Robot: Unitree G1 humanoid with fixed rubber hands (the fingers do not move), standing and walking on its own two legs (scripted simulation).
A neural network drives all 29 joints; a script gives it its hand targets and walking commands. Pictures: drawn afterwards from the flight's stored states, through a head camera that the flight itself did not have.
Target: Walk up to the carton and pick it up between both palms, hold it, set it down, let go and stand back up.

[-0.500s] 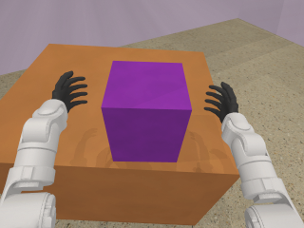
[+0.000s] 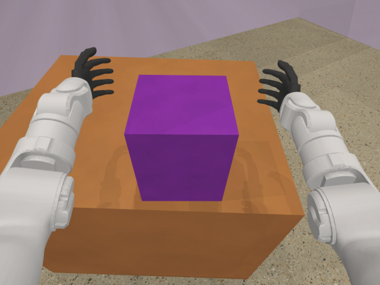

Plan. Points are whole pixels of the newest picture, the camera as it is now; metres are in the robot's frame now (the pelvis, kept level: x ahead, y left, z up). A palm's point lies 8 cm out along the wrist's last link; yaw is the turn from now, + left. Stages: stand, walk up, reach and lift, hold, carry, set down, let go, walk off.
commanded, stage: reach and lift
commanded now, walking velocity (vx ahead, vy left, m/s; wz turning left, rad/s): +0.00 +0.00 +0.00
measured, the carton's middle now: (182, 141) +0.47 +0.02 +0.05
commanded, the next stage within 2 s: none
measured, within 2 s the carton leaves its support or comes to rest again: neither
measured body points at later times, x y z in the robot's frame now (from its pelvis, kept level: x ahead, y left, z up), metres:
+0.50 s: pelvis +0.01 -0.01 +0.00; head +0.06 +0.00 +0.44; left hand +0.47 +0.22 +0.13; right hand +0.47 -0.17 +0.12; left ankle -0.02 +0.12 -0.74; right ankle +0.03 -0.12 -0.74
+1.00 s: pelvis +0.00 -0.01 -0.01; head +0.06 +0.00 +0.43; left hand +0.47 +0.20 +0.09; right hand +0.46 -0.17 +0.07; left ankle -0.02 +0.12 -0.74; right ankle +0.03 -0.12 -0.74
